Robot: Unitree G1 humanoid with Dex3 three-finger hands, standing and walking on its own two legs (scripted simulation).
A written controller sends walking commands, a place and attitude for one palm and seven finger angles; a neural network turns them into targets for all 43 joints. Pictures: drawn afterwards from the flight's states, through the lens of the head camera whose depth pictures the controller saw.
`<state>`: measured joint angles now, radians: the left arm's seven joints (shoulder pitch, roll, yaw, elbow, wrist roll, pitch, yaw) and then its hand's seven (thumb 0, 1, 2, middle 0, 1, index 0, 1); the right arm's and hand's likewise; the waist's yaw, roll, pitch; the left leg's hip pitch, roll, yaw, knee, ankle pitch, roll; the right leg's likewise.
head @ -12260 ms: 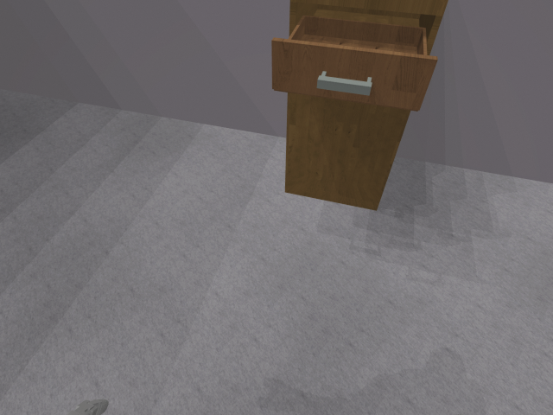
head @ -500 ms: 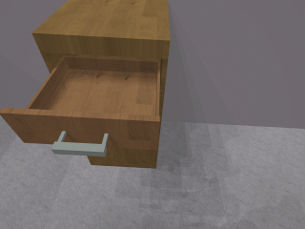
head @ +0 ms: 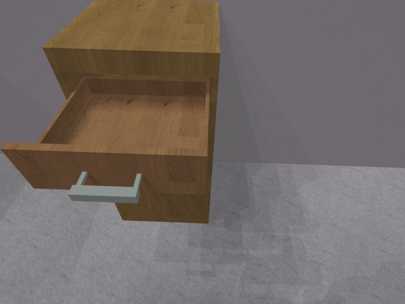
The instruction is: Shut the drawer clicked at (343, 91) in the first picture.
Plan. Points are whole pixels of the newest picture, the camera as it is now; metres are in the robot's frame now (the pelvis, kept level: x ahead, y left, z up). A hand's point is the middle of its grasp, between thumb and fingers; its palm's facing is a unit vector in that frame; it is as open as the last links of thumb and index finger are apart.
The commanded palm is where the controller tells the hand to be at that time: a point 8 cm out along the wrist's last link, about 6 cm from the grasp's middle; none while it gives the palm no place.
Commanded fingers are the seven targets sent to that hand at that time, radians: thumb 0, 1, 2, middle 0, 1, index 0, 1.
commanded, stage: come to a stop and stand still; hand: left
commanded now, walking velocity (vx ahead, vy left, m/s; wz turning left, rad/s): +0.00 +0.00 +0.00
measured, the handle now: (108, 185) +0.34 +0.23 +0.04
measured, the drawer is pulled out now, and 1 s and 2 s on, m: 0.30 0.30 0.30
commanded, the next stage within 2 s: look again from close up in 0.26 s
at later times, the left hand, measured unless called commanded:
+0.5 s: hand out of the picture -0.01 +0.17 -0.18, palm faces +0.02 -0.99 -0.15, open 7.3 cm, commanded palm none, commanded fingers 0.00 0.90 0.90 -0.20 -0.30 -0.20 -0.30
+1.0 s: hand out of the picture -0.01 +0.18 -0.18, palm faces +0.01 -0.99 -0.15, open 7.3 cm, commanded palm +0.10 +0.23 -0.07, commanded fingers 0.00 0.90 0.90 -0.24 -0.34 -0.24 -0.34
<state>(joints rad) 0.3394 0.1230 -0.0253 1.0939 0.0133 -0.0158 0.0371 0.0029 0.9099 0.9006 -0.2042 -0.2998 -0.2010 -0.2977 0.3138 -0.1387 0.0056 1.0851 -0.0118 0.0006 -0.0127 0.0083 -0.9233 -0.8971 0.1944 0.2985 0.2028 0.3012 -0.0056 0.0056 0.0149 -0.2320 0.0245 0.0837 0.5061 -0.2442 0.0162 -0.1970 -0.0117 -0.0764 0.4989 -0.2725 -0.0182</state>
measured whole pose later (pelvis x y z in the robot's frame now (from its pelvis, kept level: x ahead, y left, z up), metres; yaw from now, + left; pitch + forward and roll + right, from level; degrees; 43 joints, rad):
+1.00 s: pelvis +0.01 +0.03 +0.01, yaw -1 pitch -1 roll +0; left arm 0.34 0.13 -0.02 1.11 0.02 -0.02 0.04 0.00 0.91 0.90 -0.20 -0.30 -0.20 -0.30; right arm 0.29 -0.13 0.01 1.14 0.00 -0.01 -0.02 0.01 -0.93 -0.90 0.20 0.30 0.20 0.30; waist 0.01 -0.02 0.02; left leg -0.20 -0.01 0.11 0.43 -0.22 0.05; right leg -0.16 -0.04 -0.05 0.42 -0.23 0.02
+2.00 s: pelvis +0.02 -0.01 -0.03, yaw +2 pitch +7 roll -1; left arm 0.69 0.24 0.23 -0.24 -0.36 -0.32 -0.35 0.01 0.90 0.90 -1.05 -1.22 -1.05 -1.22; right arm 0.28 -0.27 -0.05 0.59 0.08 -0.30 -0.06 0.02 -0.91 -0.90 0.19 0.30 0.20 0.30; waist 0.02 0.04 -0.11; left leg -0.54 0.04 0.03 0.82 -0.40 0.00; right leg -0.48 0.00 -0.10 0.80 -0.44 -0.03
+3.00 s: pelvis +0.02 -0.03 -0.01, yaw +3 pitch -1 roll -1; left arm 0.59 0.29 0.27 -0.42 -0.34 -0.04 -0.29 0.01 0.90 0.90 -1.40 -1.60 -1.40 -1.60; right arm 0.24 -0.25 0.04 0.62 0.09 -0.40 -0.07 0.02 -0.91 -0.90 0.20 0.30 0.20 0.30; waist 0.06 0.08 -0.09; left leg -0.31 0.05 0.01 0.64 -0.32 -0.02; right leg -0.24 0.02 -0.12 0.61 -0.36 -0.05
